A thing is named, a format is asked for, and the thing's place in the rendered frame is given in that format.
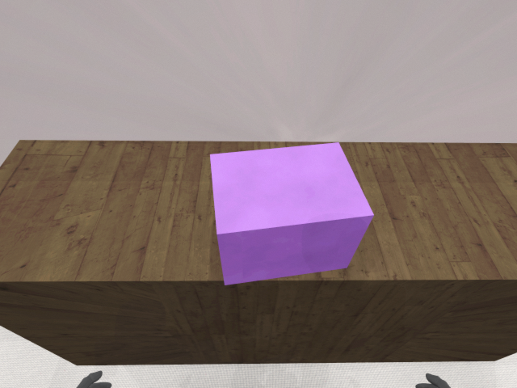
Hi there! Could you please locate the carton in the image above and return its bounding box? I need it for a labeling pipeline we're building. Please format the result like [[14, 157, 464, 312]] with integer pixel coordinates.
[[210, 142, 374, 285]]

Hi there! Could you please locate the pedestal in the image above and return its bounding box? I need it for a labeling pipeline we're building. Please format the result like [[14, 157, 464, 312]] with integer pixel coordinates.
[[0, 140, 517, 365]]

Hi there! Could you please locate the robot left hand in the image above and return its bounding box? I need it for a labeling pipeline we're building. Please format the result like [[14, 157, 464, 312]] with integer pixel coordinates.
[[77, 371, 111, 388]]

